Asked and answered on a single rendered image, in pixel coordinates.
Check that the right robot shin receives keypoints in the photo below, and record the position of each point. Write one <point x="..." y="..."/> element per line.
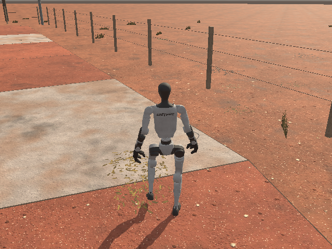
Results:
<point x="177" y="191"/>

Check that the right robot forearm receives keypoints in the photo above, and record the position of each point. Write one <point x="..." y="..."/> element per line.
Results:
<point x="191" y="136"/>

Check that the robot right thigh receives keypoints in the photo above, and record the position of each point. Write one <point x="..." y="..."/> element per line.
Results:
<point x="179" y="160"/>

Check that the left robot forearm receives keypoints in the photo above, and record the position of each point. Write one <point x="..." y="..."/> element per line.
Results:
<point x="139" y="141"/>

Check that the robot left hand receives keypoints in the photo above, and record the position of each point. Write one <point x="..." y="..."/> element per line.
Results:
<point x="136" y="156"/>

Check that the robot right hand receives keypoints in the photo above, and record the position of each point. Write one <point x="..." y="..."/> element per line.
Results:
<point x="193" y="146"/>

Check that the right robot upper arm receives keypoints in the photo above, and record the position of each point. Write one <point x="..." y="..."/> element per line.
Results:
<point x="184" y="117"/>

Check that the left robot upper arm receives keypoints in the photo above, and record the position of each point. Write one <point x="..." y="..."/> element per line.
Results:
<point x="146" y="119"/>

